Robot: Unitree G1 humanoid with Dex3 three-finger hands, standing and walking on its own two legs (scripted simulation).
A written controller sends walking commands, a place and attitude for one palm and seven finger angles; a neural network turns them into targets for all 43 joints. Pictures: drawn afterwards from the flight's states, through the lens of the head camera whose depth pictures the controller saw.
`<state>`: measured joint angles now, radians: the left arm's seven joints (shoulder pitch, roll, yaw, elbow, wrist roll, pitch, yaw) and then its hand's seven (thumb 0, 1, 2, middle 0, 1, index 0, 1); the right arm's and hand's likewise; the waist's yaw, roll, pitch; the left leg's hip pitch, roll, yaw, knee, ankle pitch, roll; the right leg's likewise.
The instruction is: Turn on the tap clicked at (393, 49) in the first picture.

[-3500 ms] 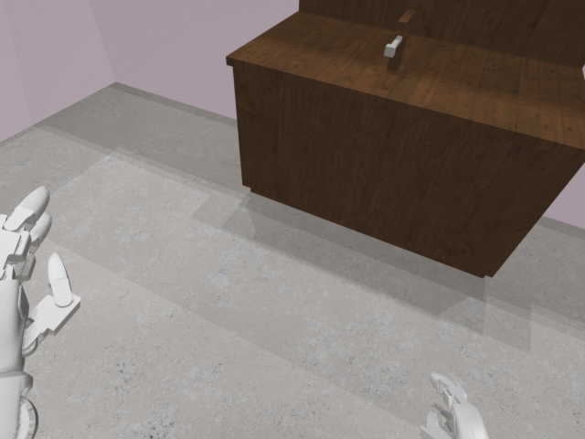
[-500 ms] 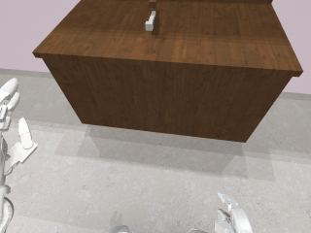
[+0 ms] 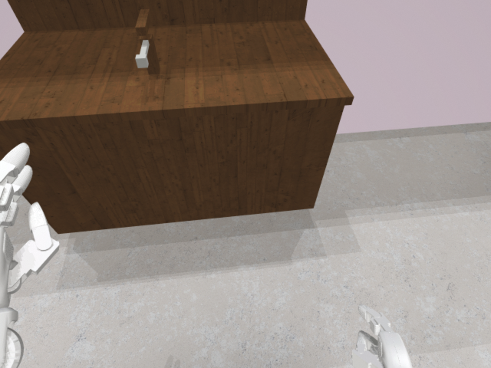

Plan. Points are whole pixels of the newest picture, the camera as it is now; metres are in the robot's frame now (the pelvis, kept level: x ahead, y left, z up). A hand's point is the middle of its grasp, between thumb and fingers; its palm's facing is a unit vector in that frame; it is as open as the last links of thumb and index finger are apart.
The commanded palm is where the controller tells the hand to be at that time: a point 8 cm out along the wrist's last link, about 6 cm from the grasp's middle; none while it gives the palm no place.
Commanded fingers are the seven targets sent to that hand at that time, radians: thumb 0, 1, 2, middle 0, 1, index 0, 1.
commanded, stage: turn to face it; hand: left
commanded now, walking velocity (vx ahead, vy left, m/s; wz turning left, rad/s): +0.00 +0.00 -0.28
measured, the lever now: (142, 61) +0.85 +0.37 +0.06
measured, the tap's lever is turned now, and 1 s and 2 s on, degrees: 0 0 0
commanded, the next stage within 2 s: take the last steps up to it in 0.12 s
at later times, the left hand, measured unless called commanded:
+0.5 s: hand (91, 267) +0.19 +0.18 +0.18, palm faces +0.33 -0.84 -0.43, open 7.4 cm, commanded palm +0.14 +0.23 +0.18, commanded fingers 0.00 0.90 0.90 -0.20 -0.30 -0.20 -0.30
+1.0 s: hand (85, 228) +0.23 +0.21 +0.18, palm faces +0.36 -0.83 -0.43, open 7.4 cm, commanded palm +0.19 +0.26 +0.18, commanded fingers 0.00 0.90 0.90 -0.20 -0.30 -0.20 -0.30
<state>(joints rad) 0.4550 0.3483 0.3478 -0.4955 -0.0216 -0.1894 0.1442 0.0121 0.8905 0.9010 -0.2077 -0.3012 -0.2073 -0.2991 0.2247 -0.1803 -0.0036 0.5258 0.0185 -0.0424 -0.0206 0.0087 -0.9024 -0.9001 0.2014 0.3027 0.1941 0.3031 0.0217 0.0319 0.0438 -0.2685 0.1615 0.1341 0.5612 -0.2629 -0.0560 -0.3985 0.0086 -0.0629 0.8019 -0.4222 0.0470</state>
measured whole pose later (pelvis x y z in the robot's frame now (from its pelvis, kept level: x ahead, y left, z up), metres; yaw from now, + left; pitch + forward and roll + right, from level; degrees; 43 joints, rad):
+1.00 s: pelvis +0.01 -0.01 +0.00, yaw -4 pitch +0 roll +1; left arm 0.49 0.35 0.35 -0.52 -0.01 -0.25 0.16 0.01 0.89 0.90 -0.21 -0.30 -0.21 -0.30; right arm 0.23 -0.24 -0.04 0.61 0.00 -0.08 -0.07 0.01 -0.90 -0.90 0.20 0.30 0.20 0.30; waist 0.02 0.00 0.05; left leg -0.28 0.08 0.14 0.49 -0.24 0.01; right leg -0.24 -0.10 -0.09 0.58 -0.33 0.03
